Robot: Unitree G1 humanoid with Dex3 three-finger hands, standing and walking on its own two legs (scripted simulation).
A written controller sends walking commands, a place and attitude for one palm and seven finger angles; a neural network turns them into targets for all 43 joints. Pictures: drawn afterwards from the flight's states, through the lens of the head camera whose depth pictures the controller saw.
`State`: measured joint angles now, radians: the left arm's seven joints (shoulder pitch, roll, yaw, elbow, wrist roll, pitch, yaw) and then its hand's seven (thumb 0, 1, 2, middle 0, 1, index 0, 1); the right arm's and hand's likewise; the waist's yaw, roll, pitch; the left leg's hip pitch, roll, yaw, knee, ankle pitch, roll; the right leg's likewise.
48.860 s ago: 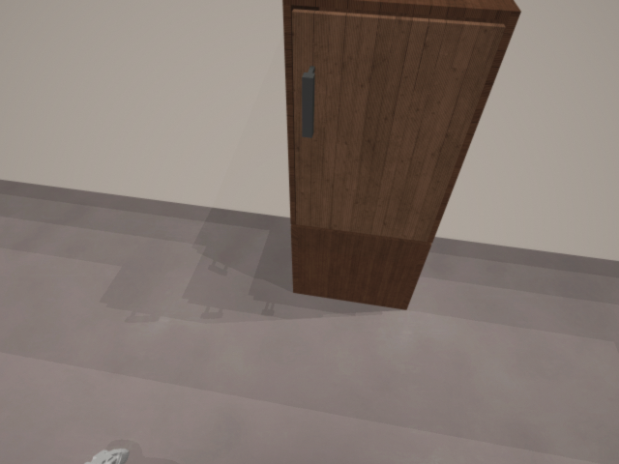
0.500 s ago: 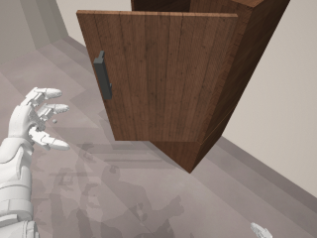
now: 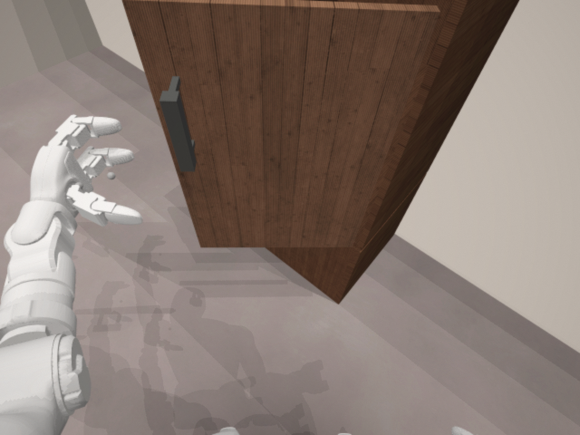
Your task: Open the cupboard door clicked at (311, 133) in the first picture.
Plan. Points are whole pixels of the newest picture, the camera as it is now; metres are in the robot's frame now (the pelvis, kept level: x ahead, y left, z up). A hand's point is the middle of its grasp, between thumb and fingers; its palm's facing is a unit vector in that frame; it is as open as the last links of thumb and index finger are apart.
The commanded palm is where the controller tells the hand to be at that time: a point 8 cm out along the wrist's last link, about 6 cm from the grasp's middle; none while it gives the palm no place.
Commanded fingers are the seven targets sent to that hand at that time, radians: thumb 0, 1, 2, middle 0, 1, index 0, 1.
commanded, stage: move the hooked fingers beside the handle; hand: left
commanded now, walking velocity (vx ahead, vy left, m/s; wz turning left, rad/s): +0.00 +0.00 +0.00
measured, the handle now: (182, 125) +0.55 +0.17 +0.09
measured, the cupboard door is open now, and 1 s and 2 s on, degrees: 42 42 42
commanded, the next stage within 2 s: slide the fingers in behind the handle in 1.28 s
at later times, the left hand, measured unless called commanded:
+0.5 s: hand (130, 145) +0.49 +0.23 +0.11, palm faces +0.02 -1.00 +0.00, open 14.0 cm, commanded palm +0.47 +0.28 +0.10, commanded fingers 0.00 -0.50 0.30 -0.30 -1.20 -0.30 -1.20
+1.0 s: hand (130, 150) +0.48 +0.23 +0.11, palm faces +0.02 -1.00 +0.01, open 14.0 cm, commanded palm +0.46 +0.28 +0.09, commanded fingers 0.00 -0.50 0.30 -0.30 -1.20 -0.30 -1.20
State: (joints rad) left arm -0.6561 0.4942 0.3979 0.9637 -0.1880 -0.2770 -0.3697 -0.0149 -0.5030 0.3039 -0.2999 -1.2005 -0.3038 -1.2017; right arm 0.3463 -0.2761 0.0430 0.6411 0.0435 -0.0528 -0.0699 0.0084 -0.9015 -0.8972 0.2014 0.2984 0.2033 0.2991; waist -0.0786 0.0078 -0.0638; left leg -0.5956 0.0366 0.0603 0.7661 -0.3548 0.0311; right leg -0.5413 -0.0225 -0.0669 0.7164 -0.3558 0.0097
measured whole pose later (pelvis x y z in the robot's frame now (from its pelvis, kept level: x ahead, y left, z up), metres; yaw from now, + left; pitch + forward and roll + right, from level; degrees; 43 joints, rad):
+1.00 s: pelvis +0.01 +0.00 -0.01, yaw -1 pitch +15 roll -3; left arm -0.81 0.56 0.44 1.13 -0.15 -0.31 -0.36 -0.01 -0.50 0.30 -0.30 -1.20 -0.30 -1.20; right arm 0.39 -0.27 0.04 0.62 0.03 0.07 -0.04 0.01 -0.90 -0.90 0.20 0.30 0.20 0.30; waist -0.13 0.02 -0.10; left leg -0.70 0.06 0.06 0.84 -0.39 0.03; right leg -0.64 0.00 -0.06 0.76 -0.37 0.01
